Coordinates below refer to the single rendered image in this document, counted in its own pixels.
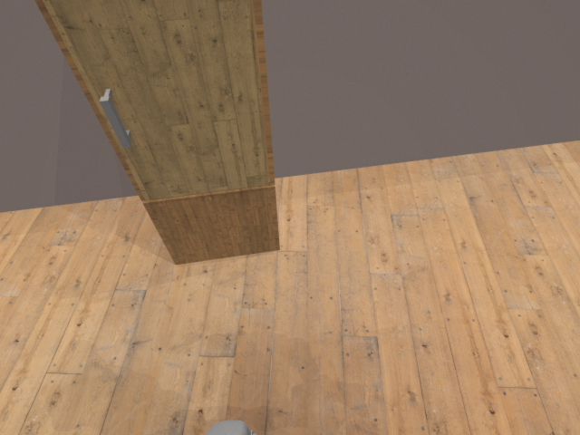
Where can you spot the handle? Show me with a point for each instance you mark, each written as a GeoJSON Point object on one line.
{"type": "Point", "coordinates": [114, 119]}

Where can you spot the cupboard door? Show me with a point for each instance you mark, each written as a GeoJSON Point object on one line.
{"type": "Point", "coordinates": [184, 81]}

